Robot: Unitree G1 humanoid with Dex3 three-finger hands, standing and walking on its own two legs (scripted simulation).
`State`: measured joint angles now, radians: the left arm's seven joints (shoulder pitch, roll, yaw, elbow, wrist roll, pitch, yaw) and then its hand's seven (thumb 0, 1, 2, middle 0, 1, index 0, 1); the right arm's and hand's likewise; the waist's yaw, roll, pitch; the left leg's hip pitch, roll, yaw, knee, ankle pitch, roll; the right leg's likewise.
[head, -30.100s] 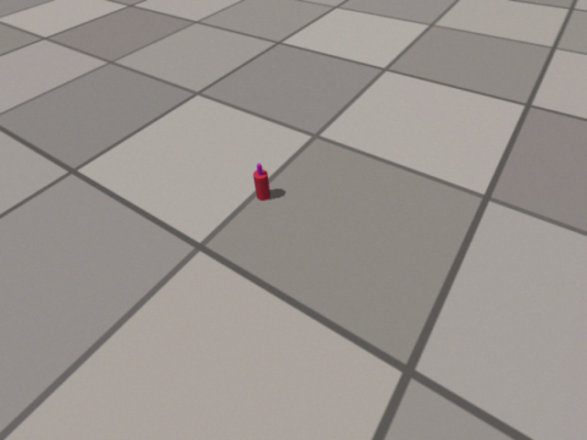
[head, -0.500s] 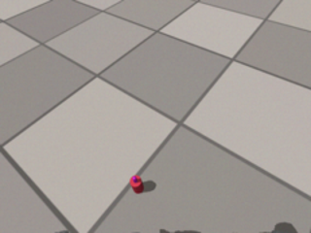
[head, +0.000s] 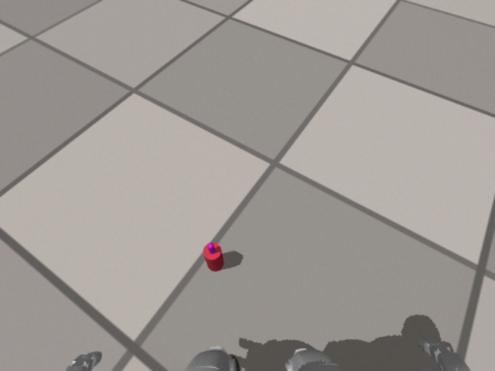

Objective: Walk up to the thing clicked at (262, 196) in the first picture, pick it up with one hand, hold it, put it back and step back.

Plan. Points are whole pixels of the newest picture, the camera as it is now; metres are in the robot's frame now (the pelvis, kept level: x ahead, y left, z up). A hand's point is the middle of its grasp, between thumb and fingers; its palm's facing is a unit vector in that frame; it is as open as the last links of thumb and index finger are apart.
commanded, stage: step back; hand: left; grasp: from the side
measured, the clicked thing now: (213, 254) +0.52 +0.15 -0.65
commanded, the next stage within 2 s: none
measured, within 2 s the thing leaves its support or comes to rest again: neither
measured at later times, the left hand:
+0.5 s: hand out of the picture -0.01 +0.28 -0.15, palm faces +0.05 -0.93 -0.36, open 7.4 cm
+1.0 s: hand out of the picture -0.21 +0.23 -0.13, palm faces -0.01 -0.90 -0.43, open 7.4 cm
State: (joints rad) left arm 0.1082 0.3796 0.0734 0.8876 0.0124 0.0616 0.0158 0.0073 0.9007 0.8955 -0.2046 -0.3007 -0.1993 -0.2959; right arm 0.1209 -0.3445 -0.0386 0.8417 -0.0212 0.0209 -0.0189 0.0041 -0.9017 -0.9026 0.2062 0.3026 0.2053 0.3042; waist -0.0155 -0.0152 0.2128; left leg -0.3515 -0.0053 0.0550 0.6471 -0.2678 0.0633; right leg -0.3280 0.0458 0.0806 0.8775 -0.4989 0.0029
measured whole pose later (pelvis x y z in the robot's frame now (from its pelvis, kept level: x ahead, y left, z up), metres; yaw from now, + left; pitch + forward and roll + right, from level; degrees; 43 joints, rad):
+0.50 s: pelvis -0.13 +0.01 +0.00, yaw +2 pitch -3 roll -1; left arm 0.11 0.39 0.08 0.80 0.01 0.08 0.02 0.01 0.90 0.90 -0.21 -0.30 -0.20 -0.30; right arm 0.16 -0.36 -0.03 0.87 -0.03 0.01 -0.01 0.01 -0.90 -0.90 0.20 0.30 0.20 0.30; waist 0.00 -0.04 0.18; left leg -0.28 -0.02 -0.04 0.64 -0.31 0.03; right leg -0.47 0.10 0.14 1.08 -0.52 -0.02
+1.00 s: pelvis -0.29 -0.04 +0.00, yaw +0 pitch -2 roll +1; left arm 0.20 0.36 0.08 0.82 0.05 0.06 0.01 0.01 0.90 0.90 -0.21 -0.30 -0.20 -0.30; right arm 0.21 -0.42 -0.05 0.85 0.00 0.04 -0.03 0.01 -0.91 -0.90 0.20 0.30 0.20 0.30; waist 0.01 0.02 0.14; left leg -0.45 -0.09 -0.09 1.03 -0.49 0.00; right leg -0.33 -0.04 0.03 0.67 -0.31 0.00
